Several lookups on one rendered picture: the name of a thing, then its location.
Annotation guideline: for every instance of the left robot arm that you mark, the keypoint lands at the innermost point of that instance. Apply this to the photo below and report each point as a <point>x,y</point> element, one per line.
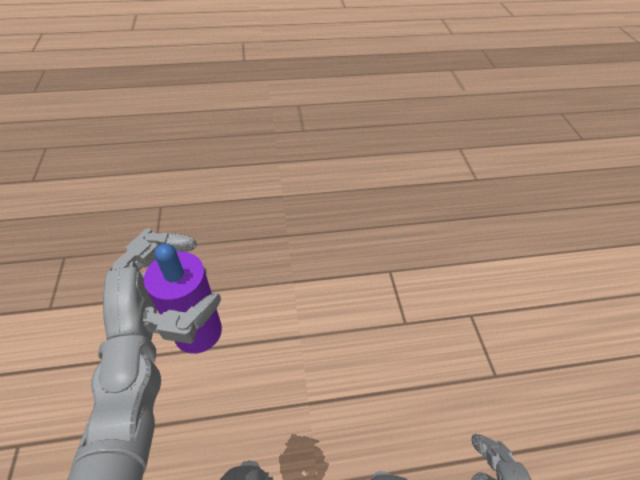
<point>117,439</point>

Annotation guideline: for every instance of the right robot hand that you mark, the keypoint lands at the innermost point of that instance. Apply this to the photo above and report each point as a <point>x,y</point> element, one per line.
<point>499,458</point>

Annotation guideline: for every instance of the bottle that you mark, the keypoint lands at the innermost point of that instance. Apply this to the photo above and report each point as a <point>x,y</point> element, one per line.
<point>177,281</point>

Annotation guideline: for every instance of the left robot hand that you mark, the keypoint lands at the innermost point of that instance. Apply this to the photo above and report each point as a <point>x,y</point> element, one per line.
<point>127,306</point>

